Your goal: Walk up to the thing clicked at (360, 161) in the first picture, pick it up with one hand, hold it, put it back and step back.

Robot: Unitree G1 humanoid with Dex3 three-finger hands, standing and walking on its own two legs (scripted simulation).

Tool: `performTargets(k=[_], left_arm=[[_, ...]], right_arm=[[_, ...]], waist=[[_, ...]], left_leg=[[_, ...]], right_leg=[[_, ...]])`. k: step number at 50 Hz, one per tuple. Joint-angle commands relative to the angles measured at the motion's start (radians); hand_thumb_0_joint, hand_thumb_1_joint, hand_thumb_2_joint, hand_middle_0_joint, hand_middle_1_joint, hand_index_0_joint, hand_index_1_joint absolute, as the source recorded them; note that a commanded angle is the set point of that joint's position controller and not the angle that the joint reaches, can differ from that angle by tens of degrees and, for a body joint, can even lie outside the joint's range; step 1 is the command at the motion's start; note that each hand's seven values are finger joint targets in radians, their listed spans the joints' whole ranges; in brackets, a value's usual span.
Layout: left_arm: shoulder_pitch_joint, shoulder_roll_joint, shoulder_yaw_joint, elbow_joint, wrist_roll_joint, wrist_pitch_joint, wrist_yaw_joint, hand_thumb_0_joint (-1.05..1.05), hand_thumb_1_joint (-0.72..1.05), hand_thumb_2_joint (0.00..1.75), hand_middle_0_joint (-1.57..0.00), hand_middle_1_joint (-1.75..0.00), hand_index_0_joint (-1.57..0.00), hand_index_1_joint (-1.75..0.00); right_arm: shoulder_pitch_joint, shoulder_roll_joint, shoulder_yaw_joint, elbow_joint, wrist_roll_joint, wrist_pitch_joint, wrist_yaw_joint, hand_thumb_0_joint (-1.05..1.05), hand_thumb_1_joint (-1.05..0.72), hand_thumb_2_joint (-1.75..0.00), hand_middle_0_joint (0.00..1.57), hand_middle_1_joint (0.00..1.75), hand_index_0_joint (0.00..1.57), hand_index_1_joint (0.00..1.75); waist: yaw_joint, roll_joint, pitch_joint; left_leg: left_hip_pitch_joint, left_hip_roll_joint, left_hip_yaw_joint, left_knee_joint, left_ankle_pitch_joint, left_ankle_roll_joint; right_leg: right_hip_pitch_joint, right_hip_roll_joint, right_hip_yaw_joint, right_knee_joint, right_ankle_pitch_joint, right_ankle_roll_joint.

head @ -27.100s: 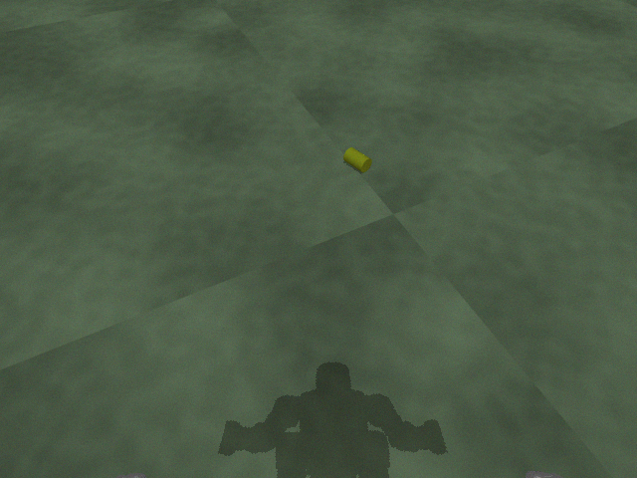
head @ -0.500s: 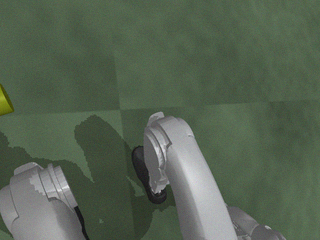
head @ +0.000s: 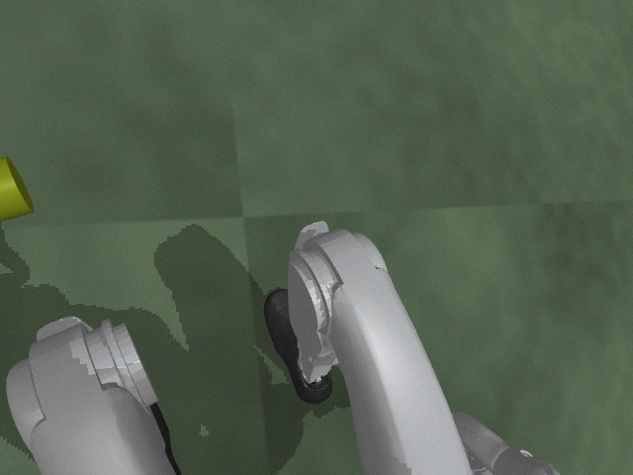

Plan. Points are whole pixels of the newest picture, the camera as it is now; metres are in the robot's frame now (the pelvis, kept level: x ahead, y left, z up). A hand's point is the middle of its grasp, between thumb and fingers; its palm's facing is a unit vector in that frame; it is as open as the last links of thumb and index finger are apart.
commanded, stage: withdraw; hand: left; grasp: from above
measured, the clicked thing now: out of the picture +0.49 +0.26 -0.27
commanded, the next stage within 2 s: home in 0.94 s
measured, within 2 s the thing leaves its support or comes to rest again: neither
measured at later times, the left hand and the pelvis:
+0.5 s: hand out of the picture +0.47 +0.31 -0.08, palm faces -0.32 -0.03 -0.95, open 13.1 cm; pelvis +0.01 +0.00 +0.04, yaw +4 degrees
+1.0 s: hand out of the picture +0.44 +0.27 -0.14, palm faces -0.40 -0.06 -0.91, open 12.8 cm; pelvis -0.01 -0.01 +0.03, yaw +6 degrees
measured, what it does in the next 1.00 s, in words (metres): stands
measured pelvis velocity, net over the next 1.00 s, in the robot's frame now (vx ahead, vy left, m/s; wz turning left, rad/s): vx -0.01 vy -0.01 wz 0.11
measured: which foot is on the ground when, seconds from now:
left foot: down 0.00-1.00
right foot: down 0.00-1.00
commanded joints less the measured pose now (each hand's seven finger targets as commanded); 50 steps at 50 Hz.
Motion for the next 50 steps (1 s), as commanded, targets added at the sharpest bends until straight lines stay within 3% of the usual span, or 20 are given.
performTargets(k=[1, 3, 5, 10, 13, 14, 15, 18, 20, 22, 25, 28, 32, 35, 37, 40, 44, 46, 47, 50], left_arm=[[-0.275, 0.181, 0.009, -0.081, 0.0, -0.018, 0.055, 0.0, -0.24, 0.87, -0.26, -0.87, -0.26, -0.87], [-0.282, 0.186, 0.003, -0.083, 0.004, -0.018, 0.059, 0.0, -0.32, 0.83, -0.23, -0.87, -0.25, -0.85], [-0.27, 0.221, 0.026, -0.101, 0.006, -0.005, 0.072, 0.0, -0.36, 0.86, -0.22, -0.88, -0.23, -0.87], [-0.324, 0.251, 0.103, -0.295, -0.016, 0.042, 0.105, 0.0, -0.37, 0.87, -0.24, -0.86, -0.23, -0.86], [-0.277, 0.144, 0.053, -0.438, -0.061, 0.089, 0.075, 0.0, -0.39, 0.88, -0.24, -0.85, -0.23, -0.87], [-0.231, 0.07, 0.005, -0.417, -0.091, 0.11, 0.053, 0.0, -0.39, 0.88, -0.23, -0.86, -0.22, -0.87], [-0.238, 0.103, 0.024, -0.49, -0.105, 0.126, 0.039, 0.0, -0.41, 0.9, -0.21, -0.88, -0.2, -0.89], [-0.166, 0.081, 0.013, -0.545, -0.134, 0.197, -0.04, 0.0, -0.39, 0.9, -0.24, -0.88, -0.22, -0.9], [-0.124, 0.01, -0.034, -0.542, -0.153, 0.23, -0.113, 0.0, -0.37, 0.89, -0.25, -0.87, -0.24, -0.89], [-0.129, -0.074, -0.079, -0.544, -0.188, 0.248, -0.195, 0.0, -0.39, 0.91, -0.23, -0.9, -0.21, -0.92], [-0.171, -0.21, -0.162, -0.552, -0.274, 0.245, -0.324, 0.0, -0.41, 0.93, -0.24, -0.89, -0.21, -0.92], [-0.168, -0.223, -0.206, -0.535, -0.293, 0.206, -0.437, 0.0, -0.4, 0.93, -0.25, -0.89, -0.22, -0.92], [-0.196, -0.194, -0.21, -0.509, -0.268, 0.112, -0.5, 0.0, -0.38, 0.91, -0.26, -0.88, -0.23, -0.91], [-0.27, -0.114, -0.176, -0.549, -0.215, 0.033, -0.457, 0.0, -0.34, 0.88, -0.3, -0.84, -0.27, -0.87], [-0.278, -0.099, -0.173, -0.52, -0.155, -0.012, -0.4, 0.0, -0.32, 0.86, -0.32, -0.82, -0.29, -0.85], [-0.347, -0.013, -0.125, -0.463, -0.066, -0.05, -0.283, 0.0, -0.32, 0.86, -0.29, -0.82, -0.27, -0.84], [-0.357, -0.015, -0.091, -0.328, 0.008, -0.039, -0.125, 0.0, -0.33, 0.85, -0.27, -0.83, -0.27, -0.83], [-0.357, 0.04, -0.032, -0.335, 0.021, -0.008, -0.063, 0.0, -0.33, 0.85, -0.27, -0.83, -0.26, -0.83], [-0.332, 0.034, -0.026, -0.328, 0.016, 0.015, -0.044, 0.0, -0.33, 0.84, -0.28, -0.82, -0.28, -0.82], [-0.352, 0.071, 0.031, -0.502, -0.031, 0.065, -0.019, 0.0, -0.3, 0.81, -0.31, -0.78, -0.31, -0.79]], right_arm=[[0.222, -0.323, -0.084, 0.025, 0.003, 0.006, -0.014, 0.0, -0.89, -0.9, 0.2, 0.3, 0.2, 0.3], [0.206, -0.321, -0.081, 0.017, 0.001, 0.002, -0.016, 0.0, -0.9, -0.9, 0.2, 0.3, 0.2, 0.3], [0.206, -0.331, -0.092, 0.012, 0.003, 0.004, -0.024, 0.0, -0.91, -0.9, 0.2, 0.3, 0.2, 0.3], [0.21, -0.332, -0.147, 0.013, 0.015, 0.002, -0.011, 0.0, -0.91, -0.91, 0.2, 0.3, 0.2, 0.3], [0.185, -0.296, -0.18, 0.01, 0.041, 0.015, 0.004, 0.0, -0.91, -0.91, 0.2, 0.3, 0.2, 0.3], [0.172, -0.279, -0.185, 0.029, 0.063, 0.025, 0.008, 0.0, -0.91, -0.91, 0.2, 0.3, 0.2, 0.3], [0.177, -0.291, -0.205, 0.039, 0.075, 0.035, 0.007, 0.0, -0.91, -0.91, 0.2, 0.3, 0.2, 0.3], [0.198, -0.281, -0.245, 0.051, 0.131, 0.084, -0.003, 0.0, -0.91, -0.91, 0.2, 0.3, 0.2, 0.3], [0.221, -0.268, -0.259, 0.061, 0.153, 0.122, -0.012, 0.0, -0.91, -0.91, 0.2, 0.3, 0.2, 0.3], [0.251, -0.248, -0.272, 0.055, 0.167, 0.16, -0.029, 0.0, -0.91, -0.91, 0.2, 0.3, 0.2, 0.3], [0.254, -0.231, -0.288, 0.032, 0.192, 0.195, -0.069, 0.0, -0.91, -0.91, 0.2, 0.3, 0.2, 0.3], [0.246, -0.236, -0.282, -0.001, 0.202, 0.215, -0.121, 0.0, -0.91, -0.91, 0.2, 0.3, 0.2, 0.3], [0.223, -0.212, -0.261, -0.029, 0.188, 0.227, -0.186, 0.0, -0.91, -0.91, 0.2, 0.3, 0.2, 0.3], [0.208, -0.189, -0.243, -0.035, 0.177, 0.232, -0.219, 0.0, -0.92, -0.91, 0.2, 0.3, 0.2, 0.3], [0.201, -0.181, -0.23, -0.039, 0.17, 0.233, -0.225, 0.0, -0.91, -0.91, 0.2, 0.3, 0.2, 0.3], [0.189, -0.184, -0.214, -0.039, 0.156, 0.232, -0.228, 0.0, -0.91, -0.91, 0.2, 0.3, 0.2, 0.3], [0.198, -0.198, -0.222, -0.021, 0.127, 0.205, -0.229, 0.0, -0.91, -0.9, 0.2, 0.3, 0.2, 0.3], [0.21, -0.209, -0.235, -0.009, 0.114, 0.188, -0.22, 0.0, -0.91, -0.9, 0.2, 0.3, 0.2, 0.3], [0.204, -0.205, -0.237, -0.012, 0.107, 0.181, -0.213, 0.0, -0.91, -0.9, 0.2, 0.3, 0.2, 0.3], [0.2, -0.216, -0.271, -0.015, 0.108, 0.172, -0.197, 0.0, -0.91, -0.9, 0.2, 0.3, 0.2, 0.3]], waist=[[-0.07, 0.437, -0.639], [-0.072, 0.437, -0.62], [-0.051, 0.452, -0.637], [-0.007, 0.595, -0.79], [0.04, 0.678, -0.929], [0.062, 0.676, -0.918], [0.091, 0.686, -0.965], [0.158, 0.644, -1.01], [0.155, 0.534, -0.959], [0.127, 0.414, -0.914], [0.099, 0.272, -0.808], [0.082, 0.156, -0.703], [0.097, 0.062, -0.669], [0.128, 0.143, -0.756], [0.122, 0.196, -0.785], [0.127, 0.288, -0.802], [0.1, 0.362, -0.787], [0.12, 0.397, -0.854], [0.122, 0.426, -0.868], [0.141, 0.537, -1.06]], left_leg=[[0.454, 0.018, 0.115, -0.283, 0.227, 0.024], [0.442, 0.017, 0.121, -0.281, 0.198, 0.025], [0.443, 0.015, 0.125, -0.299, 0.178, 0.024], [0.582, 0.022, 0.128, -0.328, 0.219, 0.001], [0.672, 0.019, 0.143, -0.361, 0.264, -0.008], [0.65, 0.018, 0.152, -0.373, 0.234, -0.007], [0.657, 0.016, 0.152, -0.397, 0.251, -0.005], [0.64, 0.011, 0.18, -0.436, 0.291, 0.007], [0.577, 0.007, 0.201, -0.449, 0.296, 0.022], [0.53, 0.003, 0.204, -0.469, 0.29, 0.036], [0.488, 0.007, 0.175, -0.523, 0.198, 0.045], [0.429, -0.007, 0.182, -0.537, 0.146, 0.05], [0.368, -0.022, 0.219, -0.506, 0.096, 0.05], [0.412, -0.026, 0.232, -0.489, 0.114, 0.046], [0.447, -0.024, 0.225, -0.481, 0.118, 0.039], [0.459, -0.03, 0.226, -0.476, 0.099, 0.038], [0.515, -0.029, 0.22, -0.488, 0.08, 0.029], [0.55, -0.029, 0.225, -0.489, 0.109, 0.03], [0.566, -0.027, 0.233, -0.486, 0.119, 0.028], [0.7, -0.019, 0.23, -0.491, 0.19, 0.023]], right_leg=[[0.392, 0.043, -0.156, -0.171, 0.209, -0.087], [0.389, 0.043, -0.154, -0.176, 0.185, -0.086], [0.396, 0.044, -0.148, -0.186, 0.168, -0.09], [0.385, 0.032, -0.139, -0.171, 0.205, -0.097], [0.373, 0.036, -0.128, -0.169, 0.238, -0.11], [0.349, 0.039, -0.119, -0.179, 0.208, -0.116], [0.347, 0.037, -0.112, -0.187, 0.219, -0.117], [0.368, 0.037, -0.079, -0.224, 0.242, -0.124], [0.418, 0.041, -0.059, -0.266, 0.25, -0.121], [0.459, 0.043, -0.047, -0.304, 0.246, -0.118], [0.435, 0.033, -0.038, -0.359, 0.156, -0.121], [0.477, 0.027, -0.025, -0.413, 0.087, -0.122], [0.536, 0.024, -0.002, -0.458, -0.005, -0.12], [0.532, 0.015, 0.015, -0.428, 0.005, -0.12], [0.485, 0.012, 0.006, -0.392, 0.017, -0.117], [0.422, 0.01, 0.004, -0.353, 0.008, -0.115], [0.339, 0.014, -0.025, -0.325, 0.008, -0.118], [0.346, 0.005, -0.036, -0.306, 0.047, -0.113], [0.342, 0.005, -0.034, -0.296, 0.054, -0.113], [0.354, -0.002, -0.038, -0.265, 0.118, -0.115]])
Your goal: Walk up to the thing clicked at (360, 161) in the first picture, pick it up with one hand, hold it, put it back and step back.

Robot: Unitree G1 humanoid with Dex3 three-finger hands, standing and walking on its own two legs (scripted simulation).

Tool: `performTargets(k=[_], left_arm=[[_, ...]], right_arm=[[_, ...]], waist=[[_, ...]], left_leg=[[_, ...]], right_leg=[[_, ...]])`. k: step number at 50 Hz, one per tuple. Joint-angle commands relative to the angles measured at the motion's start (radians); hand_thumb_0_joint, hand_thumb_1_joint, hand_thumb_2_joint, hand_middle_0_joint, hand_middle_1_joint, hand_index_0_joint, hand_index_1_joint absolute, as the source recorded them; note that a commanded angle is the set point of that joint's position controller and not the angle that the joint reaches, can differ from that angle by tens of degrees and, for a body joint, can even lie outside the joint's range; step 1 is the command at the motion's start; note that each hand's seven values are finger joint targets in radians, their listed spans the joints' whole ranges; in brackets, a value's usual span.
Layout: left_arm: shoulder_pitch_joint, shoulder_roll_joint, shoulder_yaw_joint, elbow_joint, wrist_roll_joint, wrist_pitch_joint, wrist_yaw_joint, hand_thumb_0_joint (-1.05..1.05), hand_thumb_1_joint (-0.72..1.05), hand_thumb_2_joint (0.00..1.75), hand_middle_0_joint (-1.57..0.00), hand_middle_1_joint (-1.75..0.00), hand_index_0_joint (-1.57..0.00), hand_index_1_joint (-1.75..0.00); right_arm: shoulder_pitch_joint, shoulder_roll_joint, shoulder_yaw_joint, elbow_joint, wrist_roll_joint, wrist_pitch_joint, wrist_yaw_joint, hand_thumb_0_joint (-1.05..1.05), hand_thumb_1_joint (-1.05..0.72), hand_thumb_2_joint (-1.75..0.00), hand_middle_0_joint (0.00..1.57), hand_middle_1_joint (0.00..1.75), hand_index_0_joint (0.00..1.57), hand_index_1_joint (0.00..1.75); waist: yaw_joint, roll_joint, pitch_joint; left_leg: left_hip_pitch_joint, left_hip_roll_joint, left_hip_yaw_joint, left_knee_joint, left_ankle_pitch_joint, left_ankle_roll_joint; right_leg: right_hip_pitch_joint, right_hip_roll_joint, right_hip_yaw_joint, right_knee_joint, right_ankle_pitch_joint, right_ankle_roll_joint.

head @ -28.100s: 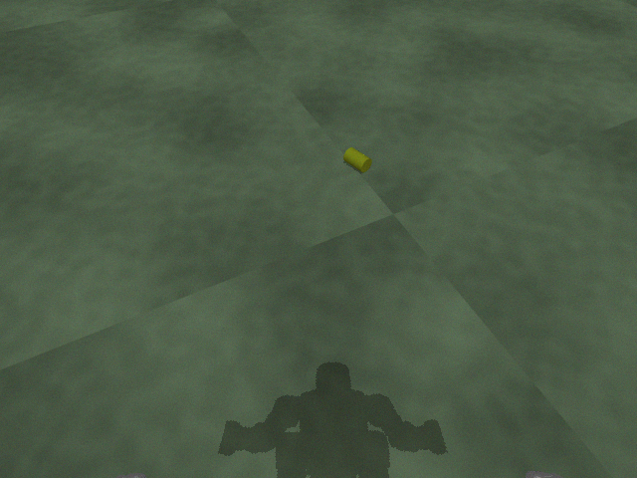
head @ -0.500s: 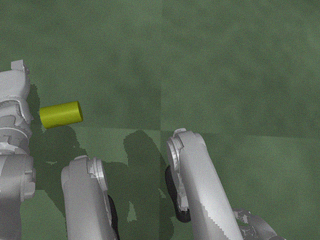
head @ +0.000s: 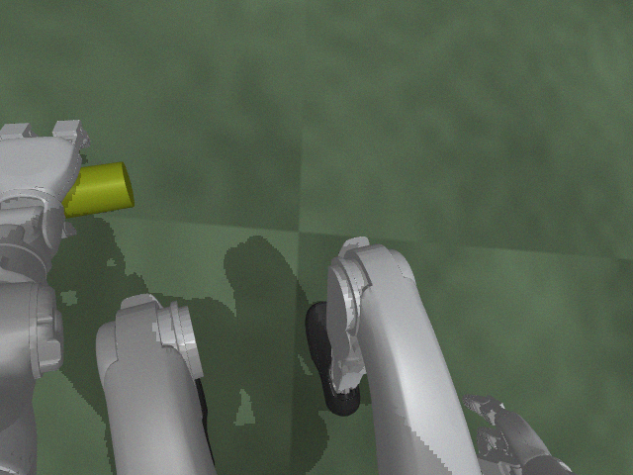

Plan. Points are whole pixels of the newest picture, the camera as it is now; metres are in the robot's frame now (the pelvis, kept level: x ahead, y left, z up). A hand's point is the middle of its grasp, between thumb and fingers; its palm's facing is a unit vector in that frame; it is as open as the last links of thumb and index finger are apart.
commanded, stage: home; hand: left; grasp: from above
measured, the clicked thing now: (88, 190) +0.52 +0.22 -0.30
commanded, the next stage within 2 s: none
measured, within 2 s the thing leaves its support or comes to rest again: neither
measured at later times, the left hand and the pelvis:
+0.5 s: hand out of the picture +0.40 +0.24 -0.01, palm faces -0.40 -0.45 -0.80, open 9.5 cm; pelvis +0.02 +0.01 +0.11, yaw +1 degrees
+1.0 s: hand out of the picture +0.28 +0.20 +0.20, palm faces -0.03 -0.92 -0.38, open 7.4 cm; pelvis +0.04 +0.00 +0.28, yaw +4 degrees
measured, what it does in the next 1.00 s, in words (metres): rises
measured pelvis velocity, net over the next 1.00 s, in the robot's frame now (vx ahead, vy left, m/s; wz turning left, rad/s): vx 0.04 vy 0.00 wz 0.07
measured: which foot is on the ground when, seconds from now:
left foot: down 0.00-1.00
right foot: down 0.00-1.00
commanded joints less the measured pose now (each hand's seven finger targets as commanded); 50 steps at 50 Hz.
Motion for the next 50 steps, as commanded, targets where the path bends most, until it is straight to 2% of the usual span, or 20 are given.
performTargets(k=[1, 4, 5, 7, 8, 9, 10, 11, 12, 15, 16, 19, 22, 24, 28, 30, 35, 37, 44, 50], left_arm=[[-0.395, 0.28, 0.087, -0.298, -0.065, 0.077, 0.107, 0.0, -0.28, 0.89, -0.24, -0.78, -0.23, -0.81], [-0.346, 0.239, 0.062, -0.322, -0.116, 0.121, 0.059, 0.0, -0.33, 0.83, -0.26, -0.83, -0.27, -0.82], [-0.381, 0.242, 0.055, -0.333, -0.133, 0.129, 0.033, 0.0, -0.27, 0.91, -0.23, -0.75, -0.2, -0.75], [-0.316, 0.228, 0.044, -0.335, -0.175, 0.146, -0.027, 0.0, -0.25, 0.94, -0.23, -0.71, -0.2, -0.74], [-0.349, 0.301, 0.096, -0.48, -0.201, 0.14, -0.049, 0.0, -0.19, 0.97, -0.23, -0.73, -0.21, -0.75], [-0.206, 0.318, 0.126, -0.405, -0.215, 0.155, -0.074, 0.0, -0.14, 0.96, -0.23, -0.7, -0.21, -0.73], [-0.098, 0.232, 0.106, -0.35, -0.248, 0.166, -0.11, 0.0, -0.06, 1.0, -0.24, -0.71, -0.21, -0.73], [-0.031, 0.105, 0.035, -0.322, -0.277, 0.171, -0.153, 0.0, -0.01, 0.99, -0.23, -0.68, -0.21, -0.7], [-0.003, 0.089, 0.027, -0.387, -0.307, 0.169, -0.192, 0.0, 0.07, 0.98, -0.23, -0.64, -0.21, -0.66], [0.176, 0.041, -0.016, -0.561, -0.411, 0.186, -0.318, 0.0, 0.31, 0.92, -0.21, -0.52, -0.2, -0.53], [0.208, 0.051, 0.004, -0.672, -0.454, 0.189, -0.352, 0.0, 0.36, 0.92, -0.21, -0.5, -0.2, -0.51], [0.289, 0.041, 0.015, -0.992, -0.582, 0.195, -0.417, 0.0, 0.52, 1.0, -0.23, -0.51, -0.21, -0.52], [0.398, 0.006, 0.032, -1.15, -0.681, 0.201, -0.429, 0.0, 0.75, 0.89, -0.2, -0.34, -0.2, -0.34], [0.408, 0.003, 0.057, -1.217, -0.697, 0.204, -0.415, 0.0, 0.9, 0.9, -0.2, -0.3, -0.2, -0.3], [0.499, -0.077, 0.032, -1.259, -0.747, 0.228, -0.382, 0.0, 0.9, 0.9, -0.2, -0.3, -0.2, -0.3], [0.572, -0.144, -0.007, -1.303, -0.802, 0.254, -0.38, 0.0, 0.9, 0.9, -0.2, -0.3, -0.2, -0.3], [0.728, -0.189, -0.043, -1.442, -0.973, 0.358, -0.401, 0.0, 0.9, 0.9, -0.2, -0.3, -0.2, -0.3], [0.811, -0.214, -0.058, -1.446, -1.039, 0.393, -0.413, 0.0, 0.9, 0.9, -0.2, -0.3, -0.2, -0.3], [1.007, -0.229, -0.001, -1.582, -1.21, 0.457, -0.404, 0.0, 0.9, 0.9, -0.2, -0.3, -0.2, -0.3], [1.203, -0.281, 0.025, -1.666, -1.302, 0.519, -0.403, 0.0, 0.9, 0.9, -0.2, -0.3, -0.2, -0.3]], right_arm=[[0.17, -0.242, -0.101, -0.015, 0.001, -0.025, 0.013, 0.0, -0.89, -0.89, 0.2, 0.3, 0.2, 0.3], [0.208, -0.231, -0.109, 0.01, 0.012, -0.021, 0.026, 0.0, -0.91, -0.9, 0.2, 0.3, 0.2, 0.3], [0.225, -0.236, -0.113, 0.023, 0.017, -0.022, 0.026, 0.0, -0.89, -0.89, 0.2, 0.3, 0.2, 0.3], [0.254, -0.233, -0.117, 0.036, 0.03, -0.019, 0.028, 0.0, -0.89, -0.89, 0.2, 0.3, 0.2, 0.3], [0.275, -0.246, -0.129, 0.029, 0.038, -0.016, 0.023, 0.0, -0.89, -0.89, 0.2, 0.3, 0.2, 0.3], [0.28, -0.254, -0.142, 0.026, 0.048, -0.01, 0.021, 0.0, -0.89, -0.89, 0.2, 0.3, 0.2, 0.3], [0.296, -0.243, -0.14, 0.023, 0.055, -0.003, 0.022, 0.0, -0.89, -0.89, 0.2, 0.3, 0.2, 0.3], [0.282, -0.227, -0.134, 0.005, 0.066, 0.003, 0.024, 0.0, -0.89, -0.9, 0.2, 0.3, 0.2, 0.3], [0.284, -0.232, -0.139, 0.001, 0.075, 0.011, 0.023, 0.0, -0.89, -0.9, 0.2, 0.3, 0.2, 0.3], [0.27, -0.229, -0.146, -0.045, 0.112, 0.042, 0.015, 0.0, -0.89, -0.9, 0.2, 0.3, 0.2, 0.3], [0.258, -0.243, -0.151, -0.074, 0.12, 0.052, 0.009, 0.0, -0.89, -0.9, 0.2, 0.3, 0.2, 0.3], [0.201, -0.22, -0.157, -0.152, 0.14, 0.071, -0.012, 0.0, -0.9, -0.9, 0.2, 0.3, 0.2, 0.3], [0.144, -0.186, -0.157, -0.173, 0.153, 0.071, -0.04, 0.0, -0.9, -0.9, 0.2, 0.3, 0.2, 0.3], [0.112, -0.17, -0.163, -0.173, 0.164, 0.069, -0.059, 0.0, -0.9, -0.9, 0.2, 0.3, 0.2, 0.3], [0.052, -0.143, -0.159, -0.176, 0.177, 0.051, -0.088, 0.0, -0.9, -0.9, 0.2, 0.3, 0.2, 0.3], [0.033, -0.132, -0.154, -0.189, 0.18, 0.034, -0.101, 0.0, -0.9, -0.9, 0.2, 0.3, 0.2, 0.3], [-0.047, -0.117, -0.135, -0.222, 0.193, -0.007, -0.152, 0.0, -0.9, -0.9, 0.2, 0.3, 0.2, 0.3], [-0.065, -0.105, -0.122, -0.227, 0.198, -0.022, -0.17, 0.0, -0.9, -0.9, 0.2, 0.3, 0.2, 0.3], [-0.061, -0.058, -0.085, -0.264, 0.207, -0.072, -0.219, 0.0, -0.9, -0.9, 0.2, 0.3, 0.2, 0.3], [0.004, -0.029, -0.067, -0.292, 0.209, -0.099, -0.258, 0.0, -0.9, -0.9, 0.2, 0.3, 0.2, 0.3]], waist=[[0.043, 0.488, -0.913], [0.024, 0.422, -0.92], [0.013, 0.39, -0.913], [0.039, 0.367, -0.919], [0.065, 0.381, -0.977], [0.097, 0.342, -0.962], [0.096, 0.285, -0.918], [0.084, 0.224, -0.86], [0.081, 0.22, -0.859], [0.144, 0.212, -0.794], [0.151, 0.202, -0.764], [0.183, 0.151, -0.832], [0.2, 0.114, -0.789], [0.209, 0.144, -0.787], [0.223, 0.182, -0.716], [0.224, 0.198, -0.715], [0.218, 0.146, -0.645], [0.205, 0.103, -0.589], [0.218, 0.098, -0.475], [0.238, 0.102, -0.469]], left_leg=[[0.669, -0.008, 0.129, -0.31, 0.11, 0.039], [0.634, -0.001, 0.139, -0.299, 0.139, 0.047], [0.616, 0.002, 0.136, -0.287, 0.135, 0.052], [0.608, 0.002, 0.135, -0.305, 0.155, 0.055], [0.628, 0.002, 0.133, -0.321, 0.198, 0.055], [0.609, 0.001, 0.133, -0.337, 0.195, 0.057], [0.572, 0.001, 0.135, -0.354, 0.206, 0.058], [0.557, 0.0, 0.129, -0.371, 0.204, 0.06], [0.563, 0.002, 0.118, -0.392, 0.217, 0.059], [0.633, 0.004, 0.088, -0.47, 0.234, 0.046], [0.643, 0.0, 0.075, -0.488, 0.239, 0.042], [0.694, 0.006, 0.089, -0.54, 0.233, 0.048], [0.722, 0.01, 0.072, -0.603, 0.174, 0.049], [0.8, 0.015, 0.049, -0.65, 0.159, 0.041], [0.899, 0.027, 0.045, -0.766, 0.049, 0.037], [0.956, 0.031, 0.045, -0.828, 0.028, 0.035], [1.056, 0.035, 0.037, -0.956, -0.054, 0.039], [1.069, 0.033, 0.041, -0.984, -0.052, 0.044], [1.215, 0.035, 0.043, -1.136, -0.001, 0.045], [1.389, 0.035, 0.056, -1.245, 0.193, 0.041]], right_leg=[[0.358, 0.028, -0.111, -0.177, 0.094, -0.084], [0.449, 0.033, -0.104, -0.21, 0.137, -0.085], [0.44, 0.033, -0.102, -0.216, 0.138, -0.083], [0.49, 0.034, -0.101, -0.237, 0.147, -0.083], [0.535, 0.031, -0.098, -0.251, 0.179, -0.082], [0.583, 0.033, -0.096, -0.266, 0.167, -0.083], [0.612, 0.033, -0.096, -0.281, 0.177, -0.079], [0.603, 0.036, -0.1, -0.305, 0.178, -0.077], [0.613, 0.039, -0.105, -0.316, 0.188, -0.078], [0.612, 0.036, -0.098, -0.364, 0.172, -0.09], [0.617, 0.033, -0.097, -0.386, 0.171, -0.097], [0.738, 0.034, -0.075, -0.461, 0.186, -0.087], [0.775, 0.029, -0.06, -0.522, 0.14, -0.083], [0.758, 0.022, -0.052, -0.545, 0.125, -0.086], [0.764, 0.018, -0.04, -0.62, 0.042, -0.079], [0.81, 0.021, -0.04, -0.658, 0.04, -0.076], [0.945, 0.028, -0.038, -0.812, -0.019, -0.063], [0.989, 0.028, -0.032, -0.865, -0.024, -0.057], [1.182, 0.03, -0.01, -1.031, -0.002, -0.055], [1.381, 0.035, -0.012, -1.164, 0.154, -0.058]])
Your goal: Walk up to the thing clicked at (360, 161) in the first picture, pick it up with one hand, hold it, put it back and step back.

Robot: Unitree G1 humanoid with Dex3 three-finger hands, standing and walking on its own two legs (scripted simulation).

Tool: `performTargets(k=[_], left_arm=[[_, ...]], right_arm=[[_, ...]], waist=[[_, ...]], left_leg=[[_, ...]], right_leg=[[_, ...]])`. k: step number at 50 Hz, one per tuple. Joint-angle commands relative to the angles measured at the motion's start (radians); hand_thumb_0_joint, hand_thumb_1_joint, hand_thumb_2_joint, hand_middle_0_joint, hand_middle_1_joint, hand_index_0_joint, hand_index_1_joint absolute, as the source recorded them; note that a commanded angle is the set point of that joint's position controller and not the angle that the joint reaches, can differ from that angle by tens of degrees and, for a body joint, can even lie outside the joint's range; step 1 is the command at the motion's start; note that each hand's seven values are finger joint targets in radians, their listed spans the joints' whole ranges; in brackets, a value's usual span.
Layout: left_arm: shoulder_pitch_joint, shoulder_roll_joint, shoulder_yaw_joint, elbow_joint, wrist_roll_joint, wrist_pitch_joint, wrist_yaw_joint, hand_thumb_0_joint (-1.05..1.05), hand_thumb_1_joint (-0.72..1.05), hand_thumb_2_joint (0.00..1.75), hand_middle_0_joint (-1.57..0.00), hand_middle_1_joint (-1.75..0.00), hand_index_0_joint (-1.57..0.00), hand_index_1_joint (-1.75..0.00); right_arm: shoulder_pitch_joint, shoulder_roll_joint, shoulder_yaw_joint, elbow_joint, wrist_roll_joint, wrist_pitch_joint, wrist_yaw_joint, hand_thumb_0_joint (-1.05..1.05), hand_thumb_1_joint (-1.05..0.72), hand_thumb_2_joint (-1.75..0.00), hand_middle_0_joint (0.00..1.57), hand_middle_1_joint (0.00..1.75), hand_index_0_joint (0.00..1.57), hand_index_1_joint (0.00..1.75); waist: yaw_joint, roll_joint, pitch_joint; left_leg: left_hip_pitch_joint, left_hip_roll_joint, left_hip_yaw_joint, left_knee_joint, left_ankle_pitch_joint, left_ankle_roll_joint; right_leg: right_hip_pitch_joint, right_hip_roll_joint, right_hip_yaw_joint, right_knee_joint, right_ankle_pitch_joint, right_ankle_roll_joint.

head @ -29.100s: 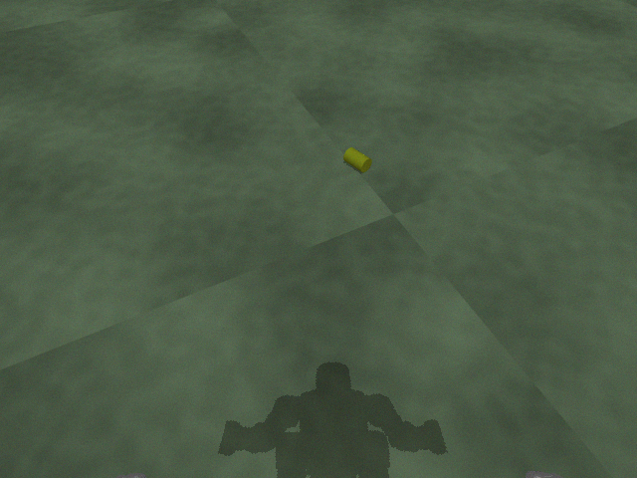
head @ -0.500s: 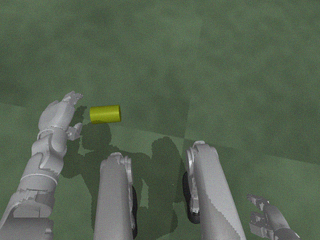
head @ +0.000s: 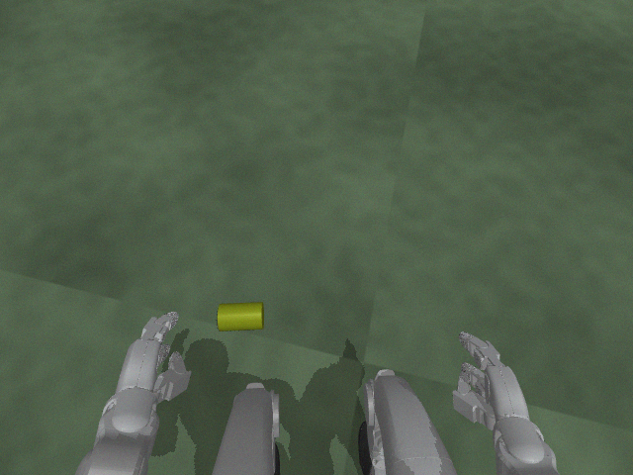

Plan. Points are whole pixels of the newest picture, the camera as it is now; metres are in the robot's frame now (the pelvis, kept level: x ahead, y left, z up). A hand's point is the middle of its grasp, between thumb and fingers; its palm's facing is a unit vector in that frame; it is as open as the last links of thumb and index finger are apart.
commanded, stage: home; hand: left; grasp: from above
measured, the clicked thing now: (241, 316) +0.49 +0.18 -0.59
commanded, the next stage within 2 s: none
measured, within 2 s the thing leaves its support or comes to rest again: neither
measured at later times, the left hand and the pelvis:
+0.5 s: hand (137, 396) +0.21 +0.19 +0.05, palm faces +0.08 -0.98 -0.20, open 7.4 cm; pelvis +0.05 +0.00 +0.09, yaw +1 degrees
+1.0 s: hand (134, 400) +0.20 +0.19 +0.05, palm faces +0.06 -0.98 -0.21, open 7.4 cm; pelvis +0.04 +0.01 +0.09, yaw +1 degrees
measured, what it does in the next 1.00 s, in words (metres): rises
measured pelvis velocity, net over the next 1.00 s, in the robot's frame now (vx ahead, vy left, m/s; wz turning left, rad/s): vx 0.04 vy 0.01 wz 0.01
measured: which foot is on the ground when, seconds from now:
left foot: down 0.00-1.00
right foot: down 0.00-1.00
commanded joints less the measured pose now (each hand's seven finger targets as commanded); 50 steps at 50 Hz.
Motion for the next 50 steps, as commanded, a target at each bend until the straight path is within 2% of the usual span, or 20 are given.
performTargets(k=[1, 2, 4, 7, 11, 14, 15, 17, 21, 22, 24, 27, 34, 39, 42, 46, 50], left_arm=[[0.035, 0.093, 0.091, -0.254, -0.069, 0.007, 0.023, 0.0, 0.9, 0.9, -0.2, -0.3, -0.2, -0.3], [0.053, 0.079, 0.087, -0.28, -0.083, 0.021, 0.019, 0.0, 0.9, 0.9, -0.2, -0.3, -0.2, -0.3], [0.123, 0.065, 0.104, -0.324, -0.115, 0.048, 0.014, 0.0, 0.9, 0.9, -0.2, -0.3, -0.2, -0.3], [0.196, 0.044, 0.112, -0.38, -0.153, 0.081, 0.004, 0.0, 0.9, 0.9, -0.2, -0.3, -0.2, -0.3], [0.289, 0.033, 0.123, -0.439, -0.179, 0.111, -0.011, 0.0, 0.9, 0.9, -0.2, -0.3, -0.2, -0.3], [0.314, 0.027, 0.113, -0.459, -0.181, 0.119, -0.029, 0.0, 0.9, 0.9, -0.2, -0.3, -0.2, -0.3], [0.339, 0.032, 0.122, -0.464, -0.176, 0.122, -0.033, 0.0, 0.9, 0.9, -0.2, -0.3, -0.2, -0.3], [0.335, 0.029, 0.111, -0.462, -0.173, 0.121, -0.046, 0.0, 0.9, 0.9, -0.2, -0.3, -0.2, -0.3], [0.341, 0.031, 0.108, -0.47, -0.165, 0.116, -0.065, 0.0, 0.9, 0.9, -0.2, -0.3, -0.2, -0.3], [0.332, 0.031, 0.104, -0.466, -0.164, 0.114, -0.069, 0.0, 0.9, 0.9, -0.2, -0.3, -0.2, -0.3], [0.301, 0.038, 0.105, -0.462, -0.161, 0.108, -0.075, 0.0, 0.9, 0.9, -0.2, -0.3, -0.2, -0.3], [0.306, 0.04, 0.11, -0.457, -0.155, 0.102, -0.077, 0.0, 0.9, 0.9, -0.2, -0.3, -0.2, -0.3], [0.314, 0.045, 0.11, -0.476, -0.148, 0.094, -0.07, 0.0, 0.9, 0.9, -0.2, -0.3, -0.2, -0.3], [0.313, 0.042, 0.105, -0.459, -0.146, 0.095, -0.065, 0.0, 0.9, 0.9, -0.2, -0.3, -0.2, -0.3], [0.312, 0.041, 0.101, -0.464, -0.149, 0.097, -0.067, 0.0, 0.9, 0.9, -0.2, -0.3, -0.2, -0.3], [0.3, 0.041, 0.106, -0.459, -0.152, 0.096, -0.065, 0.0, 0.9, 0.9, -0.2, -0.3, -0.2, -0.3], [0.312, 0.04, 0.112, -0.463, -0.154, 0.094, -0.067, 0.0, 0.9, 0.9, -0.2, -0.3, -0.2, -0.3]], right_arm=[[0.041, -0.138, -0.05, -0.138, 0.006, -0.061, -0.05, 0.0, -0.9, -0.9, 0.2, 0.3, 0.2, 0.3], [0.052, -0.136, -0.047, -0.136, 0.006, -0.066, -0.056, 0.0, -0.9, -0.9, 0.2, 0.3, 0.2, 0.3], [0.071, -0.133, -0.043, -0.144, 0.004, -0.077, -0.073, 0.0, -0.9, -0.9, 0.2, 0.3, 0.2, 0.3], [0.092, -0.131, -0.038, -0.16, 0.001, -0.093, -0.092, 0.0, -0.9, -0.9, 0.2, 0.3, 0.2, 0.3], [0.109, -0.125, -0.037, -0.17, -0.003, -0.119, -0.113, 0.0, -0.9, -0.9, 0.2, 0.3, 0.2, 0.3], [0.111, -0.124, -0.037, -0.174, -0.008, -0.139, -0.122, 0.0, -0.9, -0.9, 0.2, 0.3, 0.2, 0.3], [0.116, -0.124, -0.041, -0.176, -0.011, -0.144, -0.124, 0.0, -0.9, -0.9, 0.2, 0.3, 0.2, 0.3], [0.11, -0.129, -0.044, -0.179, -0.015, -0.155, -0.124, 0.0, -0.9, -0.9, 0.2, 0.3, 0.2, 0.3], [0.102, -0.136, -0.053, -0.177, -0.022, -0.178, -0.123, 0.0, -0.9, -0.9, 0.2, 0.3, 0.2, 0.3], [0.104, -0.137, -0.056, -0.173, -0.024, -0.183, -0.122, 0.0, -0.9, -0.9, 0.2, 0.3, 0.2, 0.3], [0.099, -0.141, -0.057, -0.166, -0.027, -0.19, -0.119, 0.0, -0.9, -0.9, 0.2, 0.3, 0.2, 0.3], [0.094, -0.143, -0.054, -0.165, -0.028, -0.197, -0.117, 0.0, -0.9, -0.9, 0.2, 0.3, 0.2, 0.3], [0.085, -0.14, -0.054, -0.157, -0.032, -0.201, -0.115, 0.0, -0.9, -0.9, 0.2, 0.3, 0.2, 0.3], [0.074, -0.141, -0.05, -0.154, -0.034, -0.202, -0.117, 0.0, -0.9, -0.9, 0.2, 0.3, 0.2, 0.3], [0.076, -0.143, -0.05, -0.15, -0.033, -0.203, -0.117, 0.0, -0.9, -0.9, 0.2, 0.3, 0.2, 0.3], [0.067, -0.142, -0.047, -0.153, -0.034, -0.205, -0.118, 0.0, -0.9, -0.9, 0.2, 0.3, 0.2, 0.3], [0.07, -0.144, -0.05, -0.155, -0.034, -0.212, -0.118, 0.0, -0.9, -0.9, 0.2, 0.3, 0.2, 0.3]], waist=[[-0.003, 0.039, -0.284], [-0.007, 0.042, -0.273], [0.009, 0.048, -0.26], [0.014, 0.03, -0.211], [0.02, 0.022, -0.148], [0.016, -0.005, -0.097], [0.022, 0.005, -0.095], [0.018, -0.02, -0.045], [0.022, -0.008, -0.03], [0.011, -0.003, -0.039], [0.008, 0.015, -0.027], [0.023, 0.019, -0.031], [0.029, 0.043, -0.075], [0.029, 0.024, -0.053], [0.03, 0.036, -0.056], [0.038, 0.027, -0.025], [0.04, 0.016, -0.037]], left_leg=[[0.345, -0.018, 0.0, -0.352, 0.129, 0.032], [0.372, -0.017, 0.001, -0.374, 0.151, 0.03], [0.428, -0.017, -0.001, -0.418, 0.203, 0.026], [0.493, -0.016, 0.007, -0.474, 0.252, 0.025], [0.545, -0.019, 0.019, -0.53, 0.298, 0.026], [0.563, -0.019, 0.022, -0.554, 0.32, 0.03], [0.575, -0.022, 0.026, -0.558, 0.328, 0.032], [0.573, -0.021, 0.025, -0.583, 0.289, 0.037], [0.589, -0.021, 0.034, -0.599, 0.285, 0.032], [0.604, -0.02, 0.036, -0.598, 0.311, 0.03], [0.61, -0.018, 0.034, -0.603, 0.311, 0.029], [0.614, -0.018, 0.029, -0.613, 0.302, 0.027], [0.637, -0.019, 0.029, -0.602, 0.352, 0.023], [0.627, -0.015, 0.026, -0.617, 0.305, 0.026], [0.633, -0.007, 0.013, -0.628, 0.322, 0.019], [0.607, -0.007, 0.007, -0.641, 0.244, 0.023], [0.6, -0.008, 0.009, -0.643, 0.21, 0.024]], right_leg=[[0.367, 0.04, 0.009, -0.32, 0.115, -0.041], [0.395, 0.04, 0.009, -0.34, 0.133, -0.04], [0.456, 0.044, -0.001, -0.381, 0.174, -0.038], [0.527, 0.051, -0.013, -0.445, 0.217, -0.034], [0.594, 0.058, -0.022, -0.524, 0.254, -0.032], [0.615, 0.059, -0.029, -0.552, 0.266, -0.03], [0.623, 0.059, -0.028, -0.564, 0.273, -0.03], [0.621, 0.059, -0.034, -0.59, 0.236, -0.026], [0.622, 0.059, -0.045, -0.59, 0.22, -0.025], [0.622, 0.061, -0.046, -0.584, 0.241, -0.027], [0.616, 0.06, -0.048, -0.583, 0.242, -0.027], [0.627, 0.058, -0.048, -0.579, 0.231, -0.029], [0.653, 0.059, -0.043, -0.572, 0.274, -0.031], [0.646, 0.061, -0.046, -0.58, 0.238, -0.029], [0.64, 0.065, -0.052, -0.569, 0.241, -0.031], [0.629, 0.064, -0.05, -0.584, 0.188, -0.025], [0.638, 0.063, -0.046, -0.587, 0.162, -0.025]])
